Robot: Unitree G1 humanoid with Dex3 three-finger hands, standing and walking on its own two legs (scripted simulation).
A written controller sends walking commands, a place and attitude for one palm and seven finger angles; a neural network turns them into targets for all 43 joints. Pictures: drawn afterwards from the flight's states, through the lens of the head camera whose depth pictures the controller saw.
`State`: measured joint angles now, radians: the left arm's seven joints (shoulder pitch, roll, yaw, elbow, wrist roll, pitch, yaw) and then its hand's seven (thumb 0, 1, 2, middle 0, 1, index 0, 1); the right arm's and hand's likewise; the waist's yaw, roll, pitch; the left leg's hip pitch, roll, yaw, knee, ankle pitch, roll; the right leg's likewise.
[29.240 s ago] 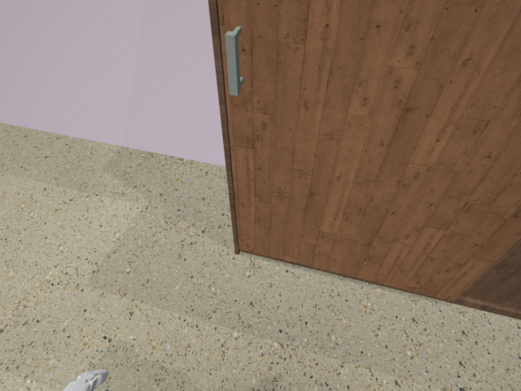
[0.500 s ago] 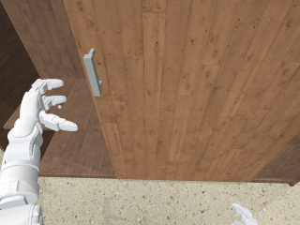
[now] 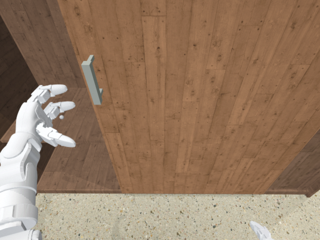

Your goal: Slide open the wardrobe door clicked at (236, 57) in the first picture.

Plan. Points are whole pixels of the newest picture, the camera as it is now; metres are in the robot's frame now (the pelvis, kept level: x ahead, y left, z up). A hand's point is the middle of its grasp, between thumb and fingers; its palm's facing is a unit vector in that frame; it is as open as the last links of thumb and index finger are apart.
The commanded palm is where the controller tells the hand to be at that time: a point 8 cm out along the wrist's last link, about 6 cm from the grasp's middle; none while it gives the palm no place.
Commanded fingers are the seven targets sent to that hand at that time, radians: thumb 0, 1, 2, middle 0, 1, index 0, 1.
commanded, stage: draw the hand back to the body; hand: left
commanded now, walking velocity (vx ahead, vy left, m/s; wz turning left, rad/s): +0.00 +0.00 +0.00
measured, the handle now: (94, 80) +0.52 +0.24 +0.15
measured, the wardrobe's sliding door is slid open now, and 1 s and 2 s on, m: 0.57 0.57 0.57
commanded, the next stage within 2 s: step back with the hand held close in 1.44 s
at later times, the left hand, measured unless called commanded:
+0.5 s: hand (30, 150) +0.25 +0.29 +0.15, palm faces +0.38 -0.91 -0.18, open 14.0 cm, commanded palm +0.21 +0.31 +0.16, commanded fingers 0.00 -0.08 0.43 -0.23 -0.87 -0.23 -0.87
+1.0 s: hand (23, 170) +0.20 +0.27 +0.16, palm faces +0.46 -0.82 -0.34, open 9.4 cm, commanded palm +0.15 +0.30 +0.17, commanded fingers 0.00 0.83 0.87 -0.20 -0.34 -0.20 -0.34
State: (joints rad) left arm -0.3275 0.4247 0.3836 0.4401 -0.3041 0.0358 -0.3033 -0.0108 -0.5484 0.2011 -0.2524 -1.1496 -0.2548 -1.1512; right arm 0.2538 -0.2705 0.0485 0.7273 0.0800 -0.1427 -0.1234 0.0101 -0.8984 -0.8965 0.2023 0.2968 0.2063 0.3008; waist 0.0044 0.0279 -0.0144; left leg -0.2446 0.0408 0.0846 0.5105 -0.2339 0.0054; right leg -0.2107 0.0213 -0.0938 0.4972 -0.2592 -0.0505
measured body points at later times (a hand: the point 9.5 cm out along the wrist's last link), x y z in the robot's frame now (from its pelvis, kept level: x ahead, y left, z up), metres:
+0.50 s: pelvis -0.01 +0.02 +0.01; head -0.03 +0.00 +0.45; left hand +0.22 +0.33 +0.17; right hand +0.21 -0.19 -0.05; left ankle +0.03 +0.12 -0.74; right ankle +0.01 -0.08 -0.74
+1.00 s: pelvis +0.01 +0.01 +0.01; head -0.03 -0.02 +0.46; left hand +0.17 +0.31 +0.18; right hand +0.19 -0.22 -0.08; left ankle +0.03 +0.12 -0.74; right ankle +0.01 -0.08 -0.74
